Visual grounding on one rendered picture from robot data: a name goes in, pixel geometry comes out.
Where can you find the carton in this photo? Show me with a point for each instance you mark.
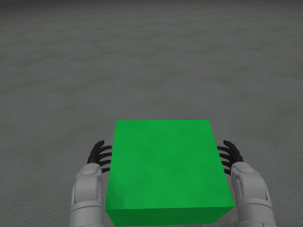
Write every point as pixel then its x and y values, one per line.
pixel 166 172

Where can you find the left robot forearm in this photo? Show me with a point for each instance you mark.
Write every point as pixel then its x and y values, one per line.
pixel 86 201

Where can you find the robot left hand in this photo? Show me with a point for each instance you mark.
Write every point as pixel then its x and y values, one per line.
pixel 95 156

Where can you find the robot right hand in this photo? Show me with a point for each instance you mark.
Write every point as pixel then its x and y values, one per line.
pixel 233 157

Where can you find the right robot forearm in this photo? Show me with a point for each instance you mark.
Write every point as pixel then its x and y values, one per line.
pixel 252 196

